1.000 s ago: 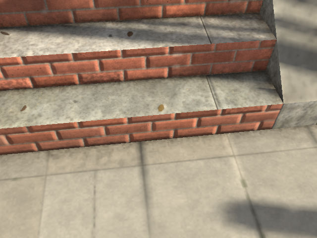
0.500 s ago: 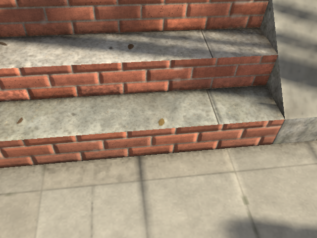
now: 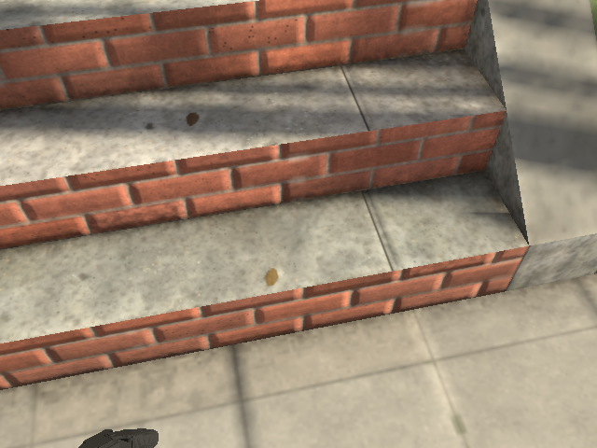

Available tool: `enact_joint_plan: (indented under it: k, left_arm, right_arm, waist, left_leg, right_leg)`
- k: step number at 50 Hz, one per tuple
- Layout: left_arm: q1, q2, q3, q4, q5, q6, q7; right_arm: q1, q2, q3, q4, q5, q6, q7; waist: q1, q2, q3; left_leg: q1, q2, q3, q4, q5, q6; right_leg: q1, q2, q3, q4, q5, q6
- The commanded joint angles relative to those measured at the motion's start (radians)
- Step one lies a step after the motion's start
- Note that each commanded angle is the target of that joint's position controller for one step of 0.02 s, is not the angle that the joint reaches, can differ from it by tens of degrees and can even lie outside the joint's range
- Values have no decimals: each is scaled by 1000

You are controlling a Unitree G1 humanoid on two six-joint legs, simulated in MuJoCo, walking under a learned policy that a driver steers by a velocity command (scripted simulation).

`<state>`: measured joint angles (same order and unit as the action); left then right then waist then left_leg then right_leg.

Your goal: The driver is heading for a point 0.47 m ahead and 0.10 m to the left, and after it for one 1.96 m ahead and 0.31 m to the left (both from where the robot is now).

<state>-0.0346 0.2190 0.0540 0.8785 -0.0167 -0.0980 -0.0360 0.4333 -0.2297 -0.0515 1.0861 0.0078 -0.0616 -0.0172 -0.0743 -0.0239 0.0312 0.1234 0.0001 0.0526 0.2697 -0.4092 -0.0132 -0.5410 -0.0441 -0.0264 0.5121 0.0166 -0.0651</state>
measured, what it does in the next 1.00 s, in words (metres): walks ahead, turning left: right foot, then left foot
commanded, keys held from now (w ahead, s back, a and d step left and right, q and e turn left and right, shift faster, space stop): no key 0.12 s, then q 0.12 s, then w+q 0.46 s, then q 0.26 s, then e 0.04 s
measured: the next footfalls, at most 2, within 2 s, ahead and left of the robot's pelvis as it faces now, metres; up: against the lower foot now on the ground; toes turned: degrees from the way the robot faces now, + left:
right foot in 0.02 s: +0.20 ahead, -0.12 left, +0.00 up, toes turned -3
left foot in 0.62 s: +0.18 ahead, +0.14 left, +0.00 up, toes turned +18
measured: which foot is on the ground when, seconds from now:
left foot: down 0.00-0.02, up 0.04-0.60, down 0.62-1.00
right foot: up 0.00-0.00, down 0.02-0.62, up 0.64-1.00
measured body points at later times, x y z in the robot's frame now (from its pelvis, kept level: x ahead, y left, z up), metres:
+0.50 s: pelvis +0.13 -0.02 +0.02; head +0.13 +0.00 +0.47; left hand +0.19 +0.28 -0.11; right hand +0.27 -0.28 -0.09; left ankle +0.14 +0.14 -0.68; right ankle +0.16 -0.12 -0.72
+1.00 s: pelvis +0.28 +0.07 +0.01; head +0.31 +0.11 +0.46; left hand +0.38 +0.40 -0.09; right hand +0.45 -0.18 -0.10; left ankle +0.14 +0.13 -0.72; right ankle +0.46 +0.04 -0.71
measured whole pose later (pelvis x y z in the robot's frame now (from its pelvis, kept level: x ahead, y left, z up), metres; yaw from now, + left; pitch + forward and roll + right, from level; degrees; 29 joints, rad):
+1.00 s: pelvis +0.28 +0.07 +0.01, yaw +26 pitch +3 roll +0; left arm -0.06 0.29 0.05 0.84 0.01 -0.09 0.00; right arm 0.27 -0.28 -0.10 0.87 0.01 -0.03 -0.05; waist -0.06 -0.04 0.04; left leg -0.09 -0.06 -0.13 0.42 -0.37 0.04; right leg -0.51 0.03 0.03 0.45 0.01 0.01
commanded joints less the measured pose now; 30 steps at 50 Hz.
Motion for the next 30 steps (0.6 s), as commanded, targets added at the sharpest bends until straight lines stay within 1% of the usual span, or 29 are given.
enact_joint_plan:
  k: [1,2,3,4,5,6,7,8,9,10,11,12,13,14,15,16,17,19,22,24,26,27,28,29,30]
  left_arm:
    - [340,228,70,51,25,-14,9]
    - [387,298,73,62,43,-6,13]
    - [426,244,60,67,32,0,9]
    - [322,205,47,50,18,-1,8]
    - [212,161,30,28,13,0,11]
    - [147,126,16,20,18,-4,11]
    - [117,104,9,24,31,-7,11]
    - [108,89,3,36,44,-9,9]
    - [101,85,-1,45,54,-12,9]
    - [92,100,1,49,58,-14,14]
    - [83,127,7,47,58,-11,23]
    - [83,156,15,43,53,-4,35]
    - [103,187,26,42,41,4,45]
    - [123,207,34,42,29,11,54]
    - [136,217,38,42,21,15,62]
    - [146,216,39,42,15,17,69]
    - [156,213,40,43,12,17,75]
    - [175,213,45,43,8,16,83]
    - [187,225,53,38,7,18,87]
    - [182,236,59,32,4,23,83]
    - [182,246,64,28,0,29,74]
    - [175,252,66,24,-1,33,71]
    - [155,255,66,20,-5,39,68]
    - [143,245,64,16,-9,44,63]
    - [130,213,54,12,-7,49,58]
  right_arm:
    - [-31,-126,-12,-67,-13,2,-4]
    - [127,6,27,-56,-27,-9,4]
    - [141,-40,16,-22,5,-28,8]
    - [39,-98,0,-52,31,-33,9]
    - [-44,-108,0,-75,28,-28,1]
    - [-90,-116,-9,-77,11,-16,-10]
    - [-71,-104,-13,-74,7,2,-17]
    - [-42,-80,-12,-64,5,21,-20]
    - [-24,-55,-10,-59,6,36,-24]
    - [-33,-50,-10,-68,6,47,-29]
    - [-63,-61,-13,-87,4,55,-35]
    - [-99,-75,-16,-106,0,63,-37]
    - [-127,-88,-19,-121,-1,68,-35]
    - [-157,-103,-25,-136,0,71,-30]
    - [-183,-117,-32,-151,3,71,-24]
    - [-207,-128,-39,-162,6,68,-19]
    - [-227,-131,-45,-168,8,64,-14]
    - [-261,-120,-51,-176,8,53,-7]
    - [-305,-89,-51,-189,12,39,5]
    - [-315,-77,-48,-195,15,34,14]
    - [-315,-78,-47,-199,16,31,22]
    - [-309,-82,-47,-202,15,29,26]
    - [-280,-82,-48,-195,14,28,29]
    - [-237,-87,-51,-178,11,28,28]
    - [-162,-109,-61,-148,13,29,25]
  waist:
    - [207,57,-223]
    - [125,-230,-393]
    - [162,-197,-520]
    - [143,-137,-379]
    - [115,-59,-258]
    - [89,-3,-183]
    - [52,-15,-164]
    - [31,-31,-157]
    - [14,-46,-144]
    - [5,-60,-129]
    - [5,-74,-117]
    - [14,-80,-115]
    - [31,-77,-124]
    - [46,-81,-120]
    - [53,-89,-108]
    - [58,-87,-94]
    - [62,-76,-83]
    - [72,-56,-70]
    - [81,-53,-60]
    - [80,-60,-55]
    - [79,-68,-49]
    - [71,-68,-50]
    - [48,-58,-52]
    - [30,-41,-57]
    - [4,-14,-61]
  left_leg:
    - [-275,117,-21,504,700,56]
    - [-634,-61,-10,916,-126,-14]
    - [-656,-86,-203,1092,-263,-16]
    - [-722,-26,-194,1119,-207,-3]
    - [-731,33,-137,1067,-127,0]
    - [-687,72,-121,1011,-70,-3]
    - [-600,104,-133,951,-38,3]
    - [-521,109,-133,906,-20,7]
    - [-474,107,-128,853,-12,7]
    - [-460,103,-120,790,-5,3]
    - [-471,97,-110,733,5,-1]
    - [-490,97,-103,694,30,-4]
    - [-520,102,-95,678,66,0]
    - [-560,110,-92,675,91,4]
    - [-608,118,-97,674,106,9]
    - [-656,123,-102,672,116,14]
    - [-696,126,-104,665,123,19]
    - [-745,127,-97,637,129,24]
    - [-731,122,-61,557,121,27]
    - [-673,110,-26,485,98,32]
    - [-613,96,11,418,77,40]
    - [-577,89,28,374,98,46]
    - [-516,77,51,304,139,57]
    - [-437,49,80,251,151,71]
    - [-349,19,89,209,126,97]
  right_leg:
    - [593,-73,85,29,349,-84]
    - [957,-371,470,32,623,-272]
    - [932,-392,632,-78,532,-312]
    - [794,-344,483,-109,427,-262]
    - [634,-299,367,-144,358,-219]
    - [481,-261,293,-185,345,-197]
    - [376,-238,231,-213,329,-179]
    - [297,-219,184,-240,304,-172]
    - [239,-207,137,-258,297,-174]
    - [204,-198,100,-274,273,-178]
    - [195,-197,81,-286,234,-183]
    - [204,-207,78,-298,174,-188]
    - [226,-224,94,-335,-11,-194]
    - [250,-247,130,-378,-209,-197]
    - [276,-268,164,-411,-345,-192]
    - [308,-285,187,-432,-425,-183]
    - [343,-295,192,-443,-465,-173]
    - [404,-301,171,-449,-489,-153]
    - [438,-291,102,-442,-480,-128]
    - [425,-280,51,-429,-472,-116]
    - [414,-278,15,-402,-478,-107]
    - [408,-279,1,-384,-485,-101]
    - [387,-270,-25,-348,-498,-85]
    - [351,-250,-55,-292,-511,-66]
    - [304,-214,-90,-194,-522,-39]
